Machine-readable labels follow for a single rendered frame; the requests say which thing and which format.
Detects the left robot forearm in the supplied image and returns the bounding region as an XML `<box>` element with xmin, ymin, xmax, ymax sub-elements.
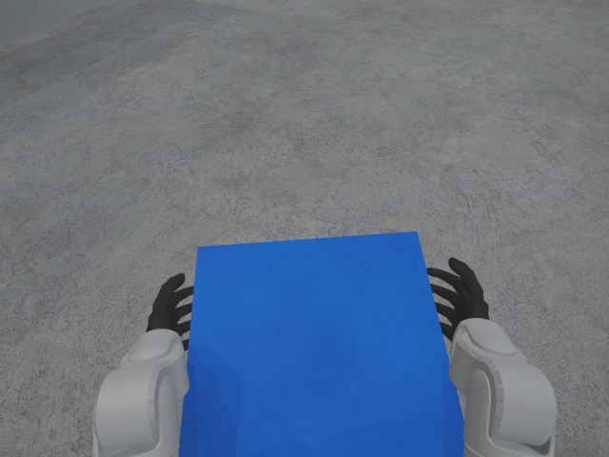
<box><xmin>92</xmin><ymin>328</ymin><xmax>189</xmax><ymax>457</ymax></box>

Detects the left robot hand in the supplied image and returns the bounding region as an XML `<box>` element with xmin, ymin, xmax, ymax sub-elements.
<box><xmin>146</xmin><ymin>273</ymin><xmax>194</xmax><ymax>351</ymax></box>

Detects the right robot hand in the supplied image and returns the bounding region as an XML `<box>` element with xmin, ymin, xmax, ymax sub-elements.
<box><xmin>426</xmin><ymin>257</ymin><xmax>490</xmax><ymax>343</ymax></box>

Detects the carton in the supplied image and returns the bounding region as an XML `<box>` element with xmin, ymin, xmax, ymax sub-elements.
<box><xmin>179</xmin><ymin>231</ymin><xmax>464</xmax><ymax>457</ymax></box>

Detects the right robot forearm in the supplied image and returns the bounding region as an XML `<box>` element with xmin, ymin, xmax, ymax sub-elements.
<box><xmin>448</xmin><ymin>318</ymin><xmax>558</xmax><ymax>457</ymax></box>

